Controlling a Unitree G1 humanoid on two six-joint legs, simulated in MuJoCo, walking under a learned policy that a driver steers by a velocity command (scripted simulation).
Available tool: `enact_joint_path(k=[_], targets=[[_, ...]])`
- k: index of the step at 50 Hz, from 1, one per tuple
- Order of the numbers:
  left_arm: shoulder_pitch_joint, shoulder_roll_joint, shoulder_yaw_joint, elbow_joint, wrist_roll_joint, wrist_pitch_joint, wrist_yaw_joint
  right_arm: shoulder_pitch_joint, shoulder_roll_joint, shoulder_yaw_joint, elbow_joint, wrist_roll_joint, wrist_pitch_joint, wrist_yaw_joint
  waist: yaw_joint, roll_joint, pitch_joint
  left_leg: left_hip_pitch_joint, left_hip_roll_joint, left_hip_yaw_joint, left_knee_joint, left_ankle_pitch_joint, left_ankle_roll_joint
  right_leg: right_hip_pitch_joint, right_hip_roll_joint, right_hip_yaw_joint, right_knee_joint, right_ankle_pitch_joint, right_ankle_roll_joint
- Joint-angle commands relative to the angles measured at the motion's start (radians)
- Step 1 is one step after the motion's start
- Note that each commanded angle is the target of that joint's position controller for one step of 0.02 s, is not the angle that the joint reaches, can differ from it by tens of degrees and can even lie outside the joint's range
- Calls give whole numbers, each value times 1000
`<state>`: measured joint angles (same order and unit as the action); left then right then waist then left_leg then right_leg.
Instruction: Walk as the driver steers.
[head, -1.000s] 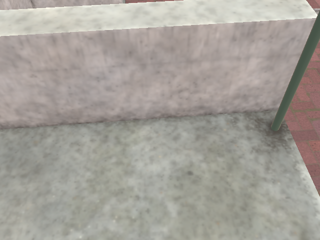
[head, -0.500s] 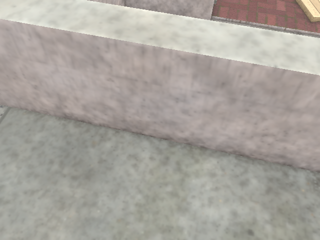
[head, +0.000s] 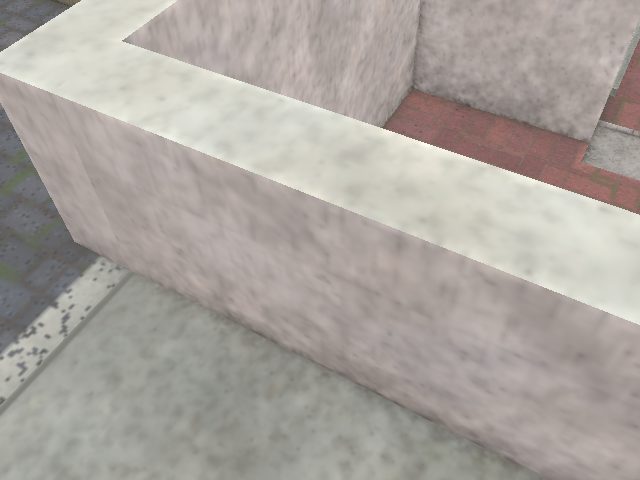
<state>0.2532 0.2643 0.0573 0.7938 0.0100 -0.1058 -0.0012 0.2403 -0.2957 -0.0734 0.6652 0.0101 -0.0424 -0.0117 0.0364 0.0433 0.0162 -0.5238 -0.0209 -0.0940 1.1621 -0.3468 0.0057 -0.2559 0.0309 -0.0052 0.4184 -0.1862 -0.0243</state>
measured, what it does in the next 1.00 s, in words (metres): walks ahead: left foot, then right foot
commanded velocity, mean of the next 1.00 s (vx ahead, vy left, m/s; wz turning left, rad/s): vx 0.07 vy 0.07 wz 0.06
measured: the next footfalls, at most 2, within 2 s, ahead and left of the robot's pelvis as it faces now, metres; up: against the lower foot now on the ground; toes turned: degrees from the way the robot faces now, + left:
left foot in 0.34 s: +0.26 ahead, +0.22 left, +0.00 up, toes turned +2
right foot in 0.68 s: +0.19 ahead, -0.03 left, +0.00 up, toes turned +1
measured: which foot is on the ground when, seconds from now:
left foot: up 0.00-0.32, down 0.34-1.00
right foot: down 0.00-0.34, up 0.36-0.66, down 0.68-1.00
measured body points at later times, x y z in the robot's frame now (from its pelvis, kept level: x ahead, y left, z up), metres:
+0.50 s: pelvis +0.15 +0.10 -0.01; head +0.19 +0.12 +0.44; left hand +0.26 +0.39 -0.14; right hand +0.31 -0.16 -0.10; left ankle +0.22 +0.22 -0.74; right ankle +0.09 -0.06 -0.68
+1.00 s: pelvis +0.18 +0.09 +0.00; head +0.18 +0.09 +0.45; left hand +0.24 +0.34 -0.14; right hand +0.27 -0.18 -0.13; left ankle +0.22 +0.22 -0.74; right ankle +0.15 -0.03 -0.74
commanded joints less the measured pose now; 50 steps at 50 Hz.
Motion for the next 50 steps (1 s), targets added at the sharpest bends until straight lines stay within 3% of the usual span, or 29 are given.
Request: enact_joint_path(k=[1,3,5,6,8,11,14,15,16,17,18,19,20,21,22,23,24,26,30,32,34,35,36,37,39,40,41,43,50], targets=[[-2,143,25,-27,-9,-32,14,34,-38,-21,-69,-11,-7,1,-42,-91,-62,-163,41,-53,-80,29,-28,185,-319,248,-93,835,-169],[-23,161,31,-18,-23,-23,18,-7,-8,-12,-79,-4,2,5,-42,-149,-98,-129,67,-9,-196,157,-42,169,-295,171,-140,733,-160],[-25,182,39,-17,-28,-11,24,-38,-21,-18,-77,-3,12,16,-25,-171,-84,-68,72,24,-301,285,-42,131,-273,125,-155,676,-139],[38,231,53,-8,-41,3,53,-39,-49,-27,-91,-27,31,35,-13,-171,-35,-133,55,33,-276,257,-40,178,-313,172,-108,867,-150],[78,223,53,7,-49,18,75,-55,-36,-28,-102,-26,49,54,-10,-151,-60,-158,74,12,-303,276,-35,240,-333,149,-96,773,-147],[30,246,67,-12,-38,37,76,-133,-27,-29,-121,-8,60,62,8,-193,-36,-71,85,29,-405,304,-43,192,-309,97,-129,483,-130],[5,270,85,-15,-45,43,69,-130,-57,-44,-134,-1,62,64,-4,-228,8,38,60,69,-518,211,-23,140,-320,95,-105,410,-118],[-21,232,75,-17,-43,35,48,-110,-51,-50,-120,9,45,53,-22,-221,-51,175,46,87,-609,267,-7,115,-292,54,-67,317,-89],[-21,222,70,-15,-43,31,51,-28,-92,-68,-80,-2,55,53,-48,-198,-32,261,-13,144,-720,304,21,95,-235,36,52,483,-77],[27,176,57,-7,-28,22,50,75,-149,-89,-51,-6,48,41,-76,-122,-103,443,13,123,-772,533,61,30,-160,-7,246,472,-31],[82,91,24,-37,35,11,47,136,-238,-98,-58,-22,45,25,-41,178,-221,736,269,-132,-648,1142,196,-262,-28,-49,609,-236,38],[240,28,-8,61,-3,14,29,80,-141,-44,-85,-64,-6,34,-24,244,-402,724,500,-419,-707,1497,313,-292,11,157,765,-486,93],[223,119,19,84,-34,38,28,41,-94,-35,-75,-53,-23,50,-16,105,-385,598,432,-328,-710,1343,285,-204,-46,211,809,-457,103],[121,141,20,64,-31,57,29,-29,-56,-23,-67,-25,-26,49,-12,61,-312,545,366,-225,-698,1169,240,-238,-83,185,769,-446,104],[62,135,17,60,-13,76,36,-83,-44,-16,-60,-5,-15,40,-2,36,-257,468,319,-170,-727,980,203,-232,-116,152,694,-415,112],[34,137,16,56,2,90,42,-123,-55,-17,-55,-2,-1,28,10,82,-219,364,274,-125,-760,856,180,-169,-124,125,620,-357,118],[37,129,13,62,1,102,42,-145,-89,-25,-54,-9,10,17,22,126,-190,296,247,-99,-787,780,178,-117,-104,89,578,-310,124],[29,103,0,73,-4,106,41,-138,-94,-27,-42,-21,19,0,11,129,-175,258,240,-73,-813,702,195,-68,-87,58,499,-273,120],[-33,91,-13,76,-1,108,37,-128,-79,-18,-13,-17,31,-17,-19,127,-158,241,257,-91,-842,454,203,-7,-86,39,337,-187,84],[-25,84,-14,90,2,107,31,-149,-73,-13,-4,-7,38,-20,-1,112,-126,196,238,-88,-847,246,173,64,-74,17,193,-90,49],[-41,98,-17,93,29,107,32,-110,-31,2,26,-3,38,-22,-6,35,-64,134,172,-53,-827,44,71,124,-108,77,16,58,-11],[-57,150,-9,92,20,106,38,-64,-32,1,30,-17,37,-17,-59,-73,-32,140,103,5,-782,-58,19,79,-173,136,-23,28,-50],[-83,130,-10,117,13,103,38,-63,-26,-3,34,-13,37,-20,-79,-181,-4,250,57,60,-790,15,-20,-85,-161,132,-72,-247,-76],[-120,82,-22,108,20,93,36,-116,-56,-10,39,-10,38,-29,-57,-168,42,324,56,62,-766,69,-30,-178,-126,124,-118,-356,-48],[-132,66,-30,128,21,67,33,-130,-50,-12,53,-10,45,-37,-57,-154,41,367,69,50,-751,111,-11,-174,-107,105,-137,-284,-2],[-114,68,-27,147,2,56,31,-87,-40,-9,76,-18,45,-35,-60,-156,35,374,73,45,-754,127,-6,-143,-103,102,-136,-253,-1],[-99,69,-27,161,-4,49,30,-81,-42,-10,91,-18,42,-31,-54,-125,31,371,76,44,-758,145,-2,-115,-99,95,-127,-220,-1],[-101,75,-29,170,4,38,24,-76,-35,-10,123,-11,43,-31,-41,-82,21,374,69,52,-764,165,-10,-80,-108,104,-135,-205,-15],[-81,82,-42,216,5,54,18,-61,-60,-14,212,-7,37,-25,-15,-36,-24,374,72,53,-766,282,5,40,-81,61,-85,18,-19]])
